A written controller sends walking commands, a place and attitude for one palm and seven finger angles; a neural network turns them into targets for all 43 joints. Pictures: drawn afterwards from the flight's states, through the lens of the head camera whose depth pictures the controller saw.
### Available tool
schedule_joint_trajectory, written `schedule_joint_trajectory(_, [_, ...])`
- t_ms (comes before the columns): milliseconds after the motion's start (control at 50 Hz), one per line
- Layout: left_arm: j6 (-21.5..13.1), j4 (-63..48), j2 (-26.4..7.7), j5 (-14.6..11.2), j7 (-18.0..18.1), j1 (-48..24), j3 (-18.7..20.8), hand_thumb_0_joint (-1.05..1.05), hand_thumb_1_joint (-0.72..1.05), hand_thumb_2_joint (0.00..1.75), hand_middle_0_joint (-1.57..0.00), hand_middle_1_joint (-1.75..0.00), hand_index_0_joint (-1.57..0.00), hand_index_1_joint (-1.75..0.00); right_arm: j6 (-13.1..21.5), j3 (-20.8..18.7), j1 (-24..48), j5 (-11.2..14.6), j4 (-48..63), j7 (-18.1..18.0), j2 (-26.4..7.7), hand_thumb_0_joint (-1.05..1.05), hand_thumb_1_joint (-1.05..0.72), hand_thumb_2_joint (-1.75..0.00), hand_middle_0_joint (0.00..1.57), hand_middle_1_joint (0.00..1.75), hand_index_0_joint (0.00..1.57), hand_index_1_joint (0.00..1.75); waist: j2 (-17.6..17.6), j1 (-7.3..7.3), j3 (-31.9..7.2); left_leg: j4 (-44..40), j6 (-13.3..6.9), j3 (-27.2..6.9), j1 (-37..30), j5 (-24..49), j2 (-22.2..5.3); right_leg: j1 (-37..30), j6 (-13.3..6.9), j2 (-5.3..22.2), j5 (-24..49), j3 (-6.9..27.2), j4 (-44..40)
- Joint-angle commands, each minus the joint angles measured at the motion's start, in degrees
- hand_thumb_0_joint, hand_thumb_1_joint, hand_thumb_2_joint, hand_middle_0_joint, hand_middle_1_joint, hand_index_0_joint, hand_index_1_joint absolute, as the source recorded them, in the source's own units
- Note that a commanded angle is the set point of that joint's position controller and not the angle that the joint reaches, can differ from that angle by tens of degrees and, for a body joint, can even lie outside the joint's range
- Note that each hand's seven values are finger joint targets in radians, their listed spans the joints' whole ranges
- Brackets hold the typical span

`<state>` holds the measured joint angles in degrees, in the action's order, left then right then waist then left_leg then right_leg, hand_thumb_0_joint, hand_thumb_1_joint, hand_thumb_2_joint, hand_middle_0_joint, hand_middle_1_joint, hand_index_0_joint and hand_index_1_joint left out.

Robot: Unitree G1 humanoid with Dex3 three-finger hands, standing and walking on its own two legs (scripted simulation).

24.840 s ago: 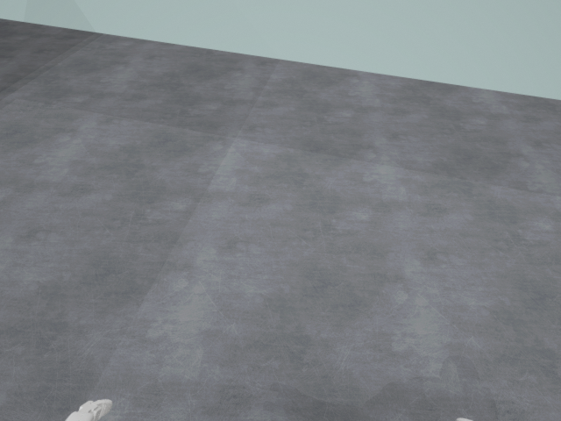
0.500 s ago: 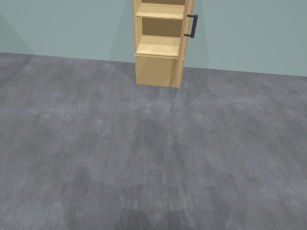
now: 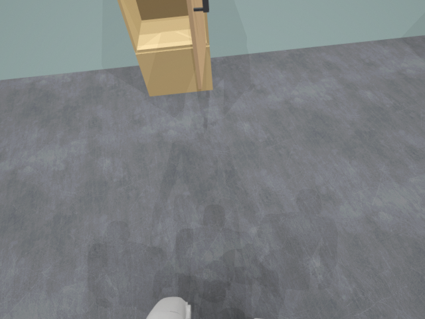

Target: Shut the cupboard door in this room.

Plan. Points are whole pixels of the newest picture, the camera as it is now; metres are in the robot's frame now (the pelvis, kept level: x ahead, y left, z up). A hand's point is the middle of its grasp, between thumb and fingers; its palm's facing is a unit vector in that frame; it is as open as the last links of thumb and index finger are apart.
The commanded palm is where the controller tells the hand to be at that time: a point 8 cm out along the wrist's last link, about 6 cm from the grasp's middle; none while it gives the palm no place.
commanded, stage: walk around to get in front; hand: left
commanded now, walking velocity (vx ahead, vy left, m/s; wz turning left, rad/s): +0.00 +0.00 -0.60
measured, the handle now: out of the picture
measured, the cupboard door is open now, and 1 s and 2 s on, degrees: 83 83 83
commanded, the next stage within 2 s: none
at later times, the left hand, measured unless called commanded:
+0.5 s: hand out of the picture +0.09 +0.26 -0.17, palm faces -0.18 -0.95 -0.26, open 7.4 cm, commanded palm none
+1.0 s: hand (183, 266) +0.24 +0.10 -0.15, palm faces -0.63 -0.74 -0.22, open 7.4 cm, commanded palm none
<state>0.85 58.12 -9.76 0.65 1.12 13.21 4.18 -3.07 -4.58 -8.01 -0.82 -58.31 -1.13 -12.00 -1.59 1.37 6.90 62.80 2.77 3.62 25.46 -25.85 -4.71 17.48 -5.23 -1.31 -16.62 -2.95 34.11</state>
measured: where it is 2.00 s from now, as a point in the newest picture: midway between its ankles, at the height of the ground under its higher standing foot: (292, 300)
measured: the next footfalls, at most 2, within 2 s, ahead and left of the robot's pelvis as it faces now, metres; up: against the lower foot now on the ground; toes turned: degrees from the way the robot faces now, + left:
left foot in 0.50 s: +0.06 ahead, +0.17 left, +0.00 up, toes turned -17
right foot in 1.02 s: -0.01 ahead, -0.10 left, +0.00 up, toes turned -45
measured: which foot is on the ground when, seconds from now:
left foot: up 0.00-0.48, down 0.50-1.00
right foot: down 0.00-0.50, up 0.52-1.00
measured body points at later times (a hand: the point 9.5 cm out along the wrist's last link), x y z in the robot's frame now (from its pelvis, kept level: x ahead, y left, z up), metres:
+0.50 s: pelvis +0.00 +0.06 +0.00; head +0.05 +0.06 +0.45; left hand +0.10 +0.31 -0.15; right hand +0.07 -0.23 -0.12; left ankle +0.02 +0.18 -0.73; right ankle +0.02 -0.06 -0.73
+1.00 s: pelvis +0.01 +0.03 +0.00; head +0.03 +0.00 +0.44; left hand +0.27 +0.14 -0.13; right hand -0.18 -0.16 -0.15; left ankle +0.03 +0.18 -0.73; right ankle -0.05 -0.07 -0.72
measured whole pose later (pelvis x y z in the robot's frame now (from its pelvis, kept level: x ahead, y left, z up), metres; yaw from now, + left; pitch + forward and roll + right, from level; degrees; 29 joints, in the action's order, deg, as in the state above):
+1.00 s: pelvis +0.01 +0.03 +0.00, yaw -38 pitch +1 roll +0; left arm 3.1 52.3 -13.1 1.3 -3.5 5.9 4.1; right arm 0.6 -3.8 -21.9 -2.1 -56.5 0.2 -13.7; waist -1.5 -3.6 3.2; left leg 31.4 4.2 18.5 6.7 -22.9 -10.8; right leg 20.0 1.4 3.6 -22.8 -6.4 38.6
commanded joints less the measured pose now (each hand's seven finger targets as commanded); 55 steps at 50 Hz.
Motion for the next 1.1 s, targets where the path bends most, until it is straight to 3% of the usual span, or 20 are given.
schedule_joint_trajectory(0, [-1.2,-3.4,-11.2,-0.1,0.2,3.7,1.7,0.0,0.9,0.9,-0.2,-0.3,-0.2,-0.3,1.0,-0.8,-0.1,-0.1,4.2,-0.1,-4.8,0.0,-0.9,-0.9,0.2,0.3,0.2,0.3,5.6,0.09,-8.8,4.4,1.5,-4.5,7.6,6.3,-0.8,-12.6,-0.7,14.0,26.5,19.3,-14.5])
schedule_joint_trajectory(80, [-1.1,-4.0,-11.9,0.0,0.1,4.8,1.9,0.0,0.9,0.9,-0.2,-0.3,-0.2,-0.3,0.6,-0.7,1.9,-0.1,5.6,-0.4,-6.1,0.0,-0.9,-0.9,0.2,0.3,0.2,0.3,7.1,0.74,-9.4,3.4,2.3,-6.0,9.5,7.7,0.0,-15.1,1.7,12.7,26.3,21.0,-15.0])
schedule_joint_trajectory(340, [-0.1,-6.5,-15.1,0.7,-0.2,3.5,2.5,0.0,0.9,0.9,-0.2,-0.3,-0.2,-0.3,1.9,0.4,6.6,0.5,11.1,-0.6,-7.2,0.0,-0.9,-0.9,0.2,0.3,0.2,0.3,9.3,2.14,-10.0,-15.7,1.4,-5.8,1.3,0.7,2.5,-12.2,-5.9,12.2,24.5,30.1,-13.3])
schedule_joint_trajectory(420, [0.5,-8.0,-16.1,0.5,-0.2,-1.2,2.5,0.0,0.9,0.9,-0.2,-0.3,-0.2,-0.3,2.7,0.5,0.1,1.1,10.0,-0.9,-7.3,0.0,-0.9,-0.9,0.2,0.3,0.2,0.3,9.9,-1.14,-12.6,-31.2,0.1,-5.1,-10.5,5.6,4.1,-7.0,-3.0,9.3,25.2,30.5,-9.9])
schedule_joint_trajectory(440, [0.6,-8.4,-15.5,0.2,-0.3,-3.0,2.4,0.0,0.9,0.9,-0.2,-0.3,-0.2,-0.3,3.0,0.3,-3.3,1.2,9.1,-1.0,-7.8,0.0,-0.9,-0.9,0.2,0.3,0.2,0.3,8.4,-2.91,-13.4,-38.1,-0.2,-5.2,-18.1,11.0,3.2,-1.9,-0.5,7.4,21.0,28.6,-7.0])
schedule_joint_trajectory(460, [0.8,-9.4,-12.9,-0.3,-0.4,-2.7,1.9,0.0,0.9,0.9,-0.2,-0.3,-0.2,-0.3,3.7,-0.1,-5.4,0.8,8.7,-1.3,-10.7,0.0,-0.9,-0.9,0.2,0.3,0.2,0.3,0.2,-3.69,-14.6,-45.1,-2.5,-12.4,-26.1,11.2,-4.5,6.2,2.4,1.7,11.3,23.6,-0.3])
schedule_joint_trajectory(480, [0.9,-10.1,-10.0,-0.5,-1.2,-1.5,1.2,0.0,0.9,0.9,-0.2,-0.3,-0.2,-0.3,3.7,-1.1,-4.3,0.1,9.6,-1.2,-15.6,0.0,-0.9,-0.9,0.2,0.3,0.2,0.3,-15.7,-2.84,-12.4,-48.6,-6.7,-26.3,-29.5,18.1,-18.9,17.9,5.9,-5.3,-13.4,13.7,12.0])
schedule_joint_trajectory(500, [1.2,-10.0,-11.5,0.5,-1.2,-2.0,1.6,0.0,0.9,0.9,-0.2,-0.3,-0.2,-0.3,2.9,-1.1,-3.1,-0.1,10.5,-1.0,-16.4,0.0,-0.9,-0.9,0.2,0.3,0.2,0.3,-13.4,-2.75,-9.3,-48.0,-10.6,-25.9,-21.7,20.2,-23.7,17.3,7.3,-2.6,-17.5,9.9,23.3])
schedule_joint_trajectory(520, [1.5,-9.4,-12.7,0.9,-1.6,0.5,2.4,0.0,0.9,0.9,-0.2,-0.3,-0.2,-0.3,2.7,-0.3,0.1,-0.3,12.0,-0.7,-13.4,0.0,-0.9,-0.9,0.2,0.3,0.2,0.3,-8.3,-0.4,-8.1,-49.0,-11.3,-21.1,-15.1,14.6,-21.0,14.3,7.9,-1.4,-14.0,9.1,30.4])
schedule_joint_trajectory(560, [2.1,-8.0,-12.9,1.2,-2.3,0.3,3.2,0.0,0.9,0.9,-0.2,-0.3,-0.2,-0.3,3.1,0.5,3.7,-0.5,12.8,-0.9,-10.5,0.0,-0.9,-0.9,0.2,0.3,0.2,0.3,-8.8,1.3,-4.4,-48.8,-9.2,-14.5,-10.5,15.1,-15.0,14.3,8.7,-0.2,-9.1,8.0,36.6])
schedule_joint_trajectory(600, [2.0,-8.2,-11.1,1.0,-2.9,0.2,2.5,0.0,0.9,0.9,-0.2,-0.3,-0.2,-0.3,3.6,0.5,0.8,-0.7,11.8,-0.8,-9.8,0.0,-0.9,-0.9,0.2,0.3,0.2,0.3,-6.8,0.8,-4.6,-45.9,-8.4,-7.8,-14.7,23.9,-11.5,16.4,9.2,0.5,-6.0,6.0,37.9])
schedule_joint_trajectory(680, [1.9,-9.2,-9.0,0.6,-3.0,-3.5,1.6,0.0,0.9,0.9,-0.2,-0.3,-0.2,-0.3,4.1,0.0,-7.8,-0.5,9.4,-0.8,-9.5,0.0,-0.9,-0.9,0.2,0.3,0.2,0.3,-6.0,-2.19,-6.6,-43.4,-9.5,-5.1,-22.9,34.7,-12.7,18.5,10.3,2.6,-5.2,4.1,34.6])
schedule_joint_trajectory(800, [1.6,-11.8,-7.7,0.7,-4.3,-11.5,0.8,0.0,0.9,0.9,-0.2,-0.3,-0.2,-0.3,4.9,-1.1,-13.4,-0.9,6.7,-0.2,-10.7,0.0,-0.9,-0.9,0.2,0.3,0.2,0.3,-8.3,-5.17,-3.8,-48.5,-10.7,-4.6,-25.2,12.8,-17.5,19.6,9.6,6.6,-6.6,0.9,22.1])
schedule_joint_trajectory(880, [0.8,-12.4,-6.4,0.8,-4.8,-14.0,0.2,0.0,0.9,0.9,-0.2,-0.3,-0.2,-0.3,5.1,-1.5,-14.5,-1.3,5.4,0.3,-11.2,0.0,-0.9,-0.9,0.2,0.3,0.2,0.3,-9.0,-5.89,-3.9,-46.8,-9.2,0.0,-23.3,12.3,-17.9,13.0,8.1,5.7,-8.7,-3.1,10.9])
schedule_joint_trajectory(940, [-0.1,-11.3,-6.3,0.8,-4.5,-10.4,0.3,0.0,0.9,0.9,-0.2,-0.3,-0.2,-0.3,5.1,-1.6,-13.1,-1.2,5.1,0.7,-11.4,0.0,-0.9,-0.9,0.2,0.3,0.2,0.3,-8.5,-3.58,-5.7,-40.5,-6.7,4.9,-20.1,16.6,-17.2,3.0,6.1,3.4,-6.8,-5.9,1.0])
schedule_joint_trajectory(960, [-0.7,-9.5,-7.0,0.8,-4.2,-4.4,0.7,0.0,0.9,0.9,-0.2,-0.3,-0.2,-0.3,5.1,-1.4,-11.7,-1.0,5.3,0.7,-11.5,0.0,-0.9,-0.9,0.2,0.3,0.2,0.3,-5.8,0.02,-8.1,-32.5,-4.6,8.0,-16.7,19.2,-15.3,-6.0,4.9,1.6,-1.7,-7.2,-5.2])
schedule_joint_trajectory(980, [-1.5,-6.1,-11.6,0.9,-3.6,5.6,1.6,0.0,0.9,0.9,-0.2,-0.3,-0.2,-0.3,5.2,-0.9,-10.4,-0.3,6.2,1.2,-10.2,0.0,-0.9,-0.9,0.2,0.3,0.2,0.3,3.4,4.71,-12.9,-18.5,-1.9,12.8,-6.7,20.1,-12.6,-22.5,2.6,5.2,-0.3,-1.6,-10.3])
schedule_joint_trajectory(1000, [-2.2,-3.3,-20.0,0.9,-2.5,13.1,3.3,0.0,0.9,0.9,-0.2,-0.3,-0.2,-0.3,5.0,0.8,-6.7,0.1,9.8,1.8,-4.9,0.0,-0.9,-0.9,0.2,0.3,0.2,0.3,24.2,8.16,-13.3,-1.4,1.4,12.9,14.6,-9.6,-3.8,-33.8,-3.4,21.2,2.5,23.4,-15.4])
schedule_joint_trajectory(1020, [-1.3,-2.7,-21.9,-0.6,-1.6,15.7,3.7,0.0,0.9,0.9,-0.2,-0.3,-0.2,-0.3,4.5,0.9,-1.7,-0.2,12.4,1.4,-6.6,0.0,-0.9,-0.9,0.2,0.3,0.2,0.3,21.1,8.79,-13.3,7.2,0.9,3.8,20.6,-11.5,-2.0,-33.3,-6.6,25.9,12.8,32.0,-17.0])
schedule_joint_trajectory(1080, [-2.5,-4.8,-15.6,-0.4,-0.8,5.9,2.2,0.0,0.9,0.9,-0.2,-0.3,-0.2,-0.3,4.6,0.1,-0.2,-0.6,10.2,1.5,-7.1,0.0,-0.9,-0.9,0.2,0.3,0.2,0.3,8.7,4.11,-3.8,9.4,0.6,-1.9,19.3,1.9,-6.2,-19.7,-6.4,21.5,7.7,23.9,-17.7])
